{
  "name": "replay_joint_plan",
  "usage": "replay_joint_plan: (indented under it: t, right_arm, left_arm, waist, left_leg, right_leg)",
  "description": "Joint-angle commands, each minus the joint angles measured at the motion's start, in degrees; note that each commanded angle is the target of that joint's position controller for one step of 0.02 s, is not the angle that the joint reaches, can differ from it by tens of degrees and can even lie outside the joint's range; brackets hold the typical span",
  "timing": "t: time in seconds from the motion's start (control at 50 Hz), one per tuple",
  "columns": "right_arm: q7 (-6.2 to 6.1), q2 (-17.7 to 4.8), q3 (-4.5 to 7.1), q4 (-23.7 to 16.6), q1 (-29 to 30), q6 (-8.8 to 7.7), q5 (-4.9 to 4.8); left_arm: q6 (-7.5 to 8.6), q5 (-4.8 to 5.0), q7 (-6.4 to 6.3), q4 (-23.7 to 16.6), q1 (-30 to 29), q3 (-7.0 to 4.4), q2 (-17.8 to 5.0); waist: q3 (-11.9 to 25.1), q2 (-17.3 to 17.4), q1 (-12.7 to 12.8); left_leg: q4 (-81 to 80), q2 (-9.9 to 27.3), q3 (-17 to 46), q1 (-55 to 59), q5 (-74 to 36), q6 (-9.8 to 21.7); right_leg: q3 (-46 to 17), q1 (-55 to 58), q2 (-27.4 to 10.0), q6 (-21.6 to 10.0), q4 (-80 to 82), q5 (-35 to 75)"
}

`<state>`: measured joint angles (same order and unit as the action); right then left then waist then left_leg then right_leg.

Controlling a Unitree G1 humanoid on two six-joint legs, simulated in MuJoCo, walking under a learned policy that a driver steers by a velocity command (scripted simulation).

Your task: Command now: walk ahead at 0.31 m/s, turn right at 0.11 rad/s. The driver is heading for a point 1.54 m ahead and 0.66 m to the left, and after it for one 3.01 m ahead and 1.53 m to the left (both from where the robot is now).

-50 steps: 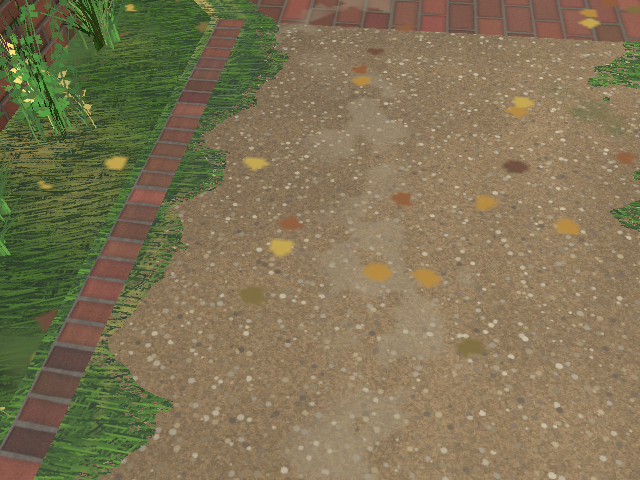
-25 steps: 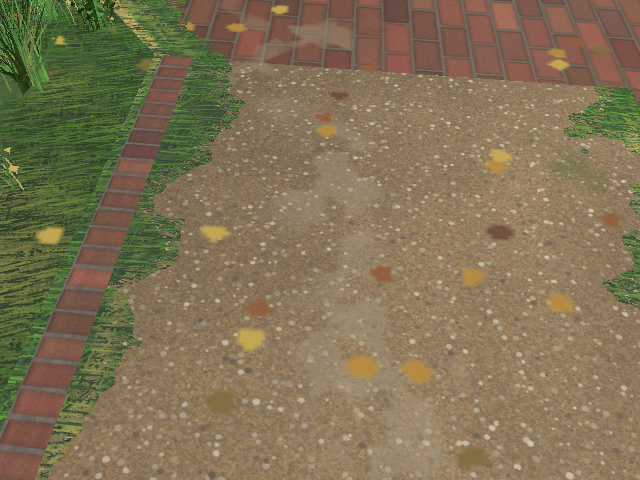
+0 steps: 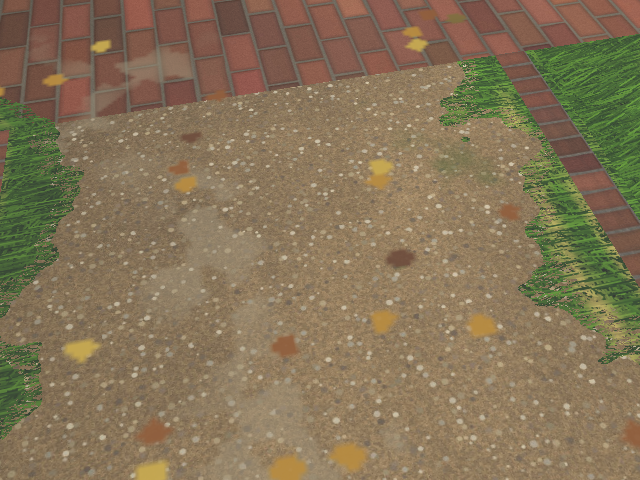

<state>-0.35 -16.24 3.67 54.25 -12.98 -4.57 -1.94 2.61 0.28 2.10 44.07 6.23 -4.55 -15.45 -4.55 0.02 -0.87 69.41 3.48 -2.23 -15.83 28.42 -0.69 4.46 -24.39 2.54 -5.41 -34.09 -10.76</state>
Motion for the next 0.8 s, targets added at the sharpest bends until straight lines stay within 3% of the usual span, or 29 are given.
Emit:
replay_joint_plan:
  t: [0.02, 0.08, 0.12, 0.18, 0.28, 0.34, 0.38, 0.4, 0.42, 0.44, 0.46, 0.48, 0.5, 0.52, 0.54, 0.58, 0.64, 0.72, 0.8]
  right_arm:
    - [-0.22, -6.7, 1.55, -2.5, 0.5, -1.12, -0.02]
    - [-0.64, -4.3, 1.53, -0.3, -3.8, 1.90, 0.34]
    - [-0.93, -3.4, 1.44, -0.6, -3.0, 2.46, 0.87]
    - [-0.40, -3.1, 0.99, -2.6, 1.5, 2.36, 1.30]
    - [0.98, -3.9, 1.14, -6.3, 6.2, 3.08, 1.23]
    - [2.07, -4.4, 1.60, -7.9, 6.3, 3.43, 1.25]
    - [2.64, -4.9, 2.20, -7.5, 1.9, 3.09, 1.23]
    - [2.29, -7.9, 3.38, -7.0, -2.3, 2.72, 1.65]
    - [1.00, -14.5, 5.18, -7.5, -5.2, 2.66, 2.38]
    - [0.95, -15.7, 4.85, -8.0, -6.4, 2.78, 3.63]
    - [1.38, -12.4, 3.89, -9.2, -4.4, 2.56, 3.20]
    - [1.21, -10.9, 3.65, -10.5, 0.1, 2.42, 2.29]
    - [0.77, -9.5, 3.39, -11.2, 3.0, 2.74, 1.19]
    - [0.18, -8.2, 3.04, -11.7, 4.9, 3.26, 0.65]
    - [-0.35, -8.0, 2.92, -12.0, 5.4, 3.73, 1.02]
    - [-1.00, -8.8, 3.18, -12.5, 4.9, 4.16, 1.72]
    - [-1.71, -10.1, 3.70, -12.9, 4.0, 4.51, 1.46]
    - [-2.01, -10.4, 3.78, -14.1, 5.4, 5.37, 1.64]
    - [-1.90, -10.3, 3.61, -15.3, 6.2, 6.18, 1.56]
  left_arm:
    - [1.44, -0.32, -0.56, -1.3, 5.0, -1.13, -5.2]
    - [2.52, -1.80, -0.93, -0.1, 2.4, -0.73, -4.9]
    - [2.73, -2.08, -1.78, 0.8, 1.2, -0.63, -5.2]
    - [1.70, -1.72, -3.32, 1.4, 0.0, -0.81, -6.5]
    - [-0.73, -0.96, -4.67, 3.2, 1.6, -1.07, -7.4]
    - [-2.15, 0.06, -5.21, 3.0, 0.6, -1.44, -8.0]
    - [-2.87, 0.97, -5.83, 2.3, -1.0, -1.63, -8.3]
    - [-2.91, 0.79, -5.89, 2.7, 1.3, -1.61, -8.0]
    - [-2.43, -1.29, -5.49, 0.7, 1.0, -0.98, -6.2]
    - [-2.22, -2.30, -4.74, -0.8, 1.4, -0.04, -3.3]
    - [-2.09, -0.79, -3.90, 0.1, 0.4, -0.41, -5.1]
    - [-2.14, 0.70, -3.72, -0.1, -1.6, -0.74, -6.0]
    - [-2.44, 0.39, -4.30, 0.7, -2.2, -1.06, -6.2]
    - [-2.82, -0.34, -5.00, 0.6, -2.9, -1.59, -7.4]
    - [-3.11, -0.47, -5.20, 0.5, -2.6, -1.74, -7.2]
    - [-3.11, -0.24, -5.44, 0.9, -1.2, -1.52, -5.7]
    - [-2.77, -0.23, -5.79, 0.9, -1.8, -1.12, -4.8]
    - [-2.27, 0.00, -5.31, 0.7, -2.4, -1.11, -5.5]
    - [-0.82, 0.36, -4.13, 1.0, -0.5, -1.25, -6.5]
  waist:
    - [10.0, 0.4, 2.2]
    - [8.7, -1.6, -1.5]
    - [8.1, -2.8, -2.2]
    - [7.9, -4.8, -0.6]
    - [6.9, -4.9, 1.6]
    - [6.0, -5.8, 1.1]
    - [7.5, -5.1, -1.7]
    - [10.2, -1.1, -3.3]
    - [13.9, 11.1, -3.1]
    - [21.1, 17.1, -1.5]
    - [23.2, 8.9, -2.6]
    - [17.7, 6.2, -1.5]
    - [13.3, 2.1, -0.4]
    - [11.0, 2.3, 0.3]
    - [10.6, 4.4, 1.1]
    - [11.1, 6.6, 1.4]
    - [12.0, 6.9, 0.5]
    - [11.3, 8.8, -0.3]
    - [11.1, 10.1, -0.1]
  left_leg:
    - [2.4, 4.2, 5.4, -18.9, -3.0, 0.8]
    - [-3.2, 3.7, 5.7, -10.8, -8.3, -0.2]
    - [-9.7, 2.9, 6.0, -11.5, -13.4, -1.1]
    - [-20.7, 2.5, 3.5, -11.8, -22.5, -1.8]
    - [-27.9, 1.6, 1.5, -14.7, -21.9, -0.9]
    - [-30.4, 0.3, -0.2, -14.8, -15.5, 1.0]
    - [-38.1, -2.4, -2.5, -8.0, -19.2, 3.4]
    - [-43.7, -2.8, 0.3, 0.5, -33.0, 5.8]
    - [-42.9, 8.0, 16.6, 12.1, -63.5, 11.6]
    - [-44.8, 18.4, 35.6, 23.1, -70.4, 23.8]
    - [-46.3, 17.2, 32.9, 22.0, -59.6, 23.1]
    - [-47.3, 14.6, 27.1, 17.0, -51.0, 20.3]
    - [-48.7, 11.6, 23.5, 12.3, -42.4, 17.2]
    - [-50.0, 9.8, 21.8, 8.0, -36.4, 15.4]
    - [-50.9, 8.0, 20.6, 4.6, -33.7, 14.7]
    - [-51.3, 6.4, 19.7, 3.9, -33.6, 14.3]
    - [-50.9, 6.0, 21.0, 5.0, -30.1, 13.9]
    - [-51.3, 5.0, 24.3, 2.5, -20.6, 13.0]
    - [-49.3, 4.8, 29.0, 3.7, -23.5, 12.4]
  right_leg:
    - [-17.1, 22.4, -18.3, -10.8, 14.9, 35.5]
    - [-9.0, 12.8, -16.0, -9.2, 18.8, 40.7]
    - [-4.2, 12.3, -14.9, -8.4, 19.7, 42.9]
    - [1.1, 14.6, -13.4, -6.7, 20.1, 39.5]
    - [1.6, 21.7, -16.9, -6.4, 17.3, 34.6]
    - [0.9, 23.5, -19.0, -5.2, 12.0, 34.2]
    - [2.5, 22.8, -17.5, -2.3, 3.5, 38.2]
    - [4.4, 19.7, -13.6, 1.3, -5.6, 34.6]
    - [6.1, 6.9, -7.1, 6.1, -22.1, 11.3]
    - [-1.2, -7.5, 3.4, 8.3, -36.1, -30.8]
    - [-10.0, -9.5, 0.1, 7.3, -40.9, -30.1]
    - [-9.8, -12.3, -1.5, 6.6, -40.2, -25.4]
    - [-9.1, -12.9, -3.0, 6.9, -36.7, -21.2]
    - [-9.0, -11.6, -4.0, 7.3, -32.8, -17.7]
    - [-8.6, -8.6, -3.6, 7.8, -31.2, -15.3]
    - [-8.3, -7.0, -2.4, 8.7, -26.5, -12.8]
    - [-9.0, -6.2, -2.0, 9.9, -18.5, -10.5]
    - [-9.7, -2.6, -1.4, 10.4, -11.2, -8.3]
    - [-9.9, 1.5, -0.5, 9.3, -2.8, -9.1]
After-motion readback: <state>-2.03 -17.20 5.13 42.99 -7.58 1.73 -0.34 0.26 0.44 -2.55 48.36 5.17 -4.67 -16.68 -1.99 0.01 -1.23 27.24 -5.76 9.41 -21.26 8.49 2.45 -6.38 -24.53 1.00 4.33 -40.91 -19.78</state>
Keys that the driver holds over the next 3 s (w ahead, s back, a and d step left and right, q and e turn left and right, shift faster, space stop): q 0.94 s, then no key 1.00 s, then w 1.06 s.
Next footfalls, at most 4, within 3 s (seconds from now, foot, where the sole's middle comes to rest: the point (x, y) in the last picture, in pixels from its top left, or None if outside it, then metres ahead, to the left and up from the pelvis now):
0.40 left None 0.24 0.15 -0.76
0.88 right None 0.31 -0.07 -0.76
1.24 left None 0.16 0.16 -0.76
2.66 left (159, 444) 0.51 0.36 -0.76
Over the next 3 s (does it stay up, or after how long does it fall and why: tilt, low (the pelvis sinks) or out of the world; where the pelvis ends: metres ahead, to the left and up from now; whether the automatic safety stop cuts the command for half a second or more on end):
stays up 0.56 0.29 0.02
